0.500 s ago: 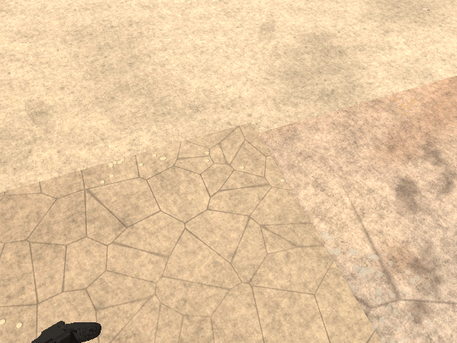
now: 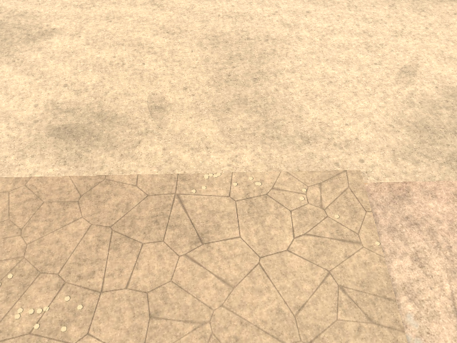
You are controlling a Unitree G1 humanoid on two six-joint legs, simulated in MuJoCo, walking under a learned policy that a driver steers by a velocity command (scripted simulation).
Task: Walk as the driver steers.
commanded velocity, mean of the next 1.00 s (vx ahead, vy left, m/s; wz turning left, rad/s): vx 0.04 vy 0.00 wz -0.34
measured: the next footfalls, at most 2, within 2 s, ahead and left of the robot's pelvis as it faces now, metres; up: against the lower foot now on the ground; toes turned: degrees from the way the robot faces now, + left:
left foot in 0.06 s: +0.05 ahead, +0.14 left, +0.00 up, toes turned -1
right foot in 0.42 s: +0.02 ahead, -0.11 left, +0.00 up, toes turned -13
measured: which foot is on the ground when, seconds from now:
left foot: up 0.00-0.04, down 0.06-0.42, up 0.44-0.96, down 0.98-1.00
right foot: down 0.00-0.08, up 0.10-0.40, down 0.42-1.00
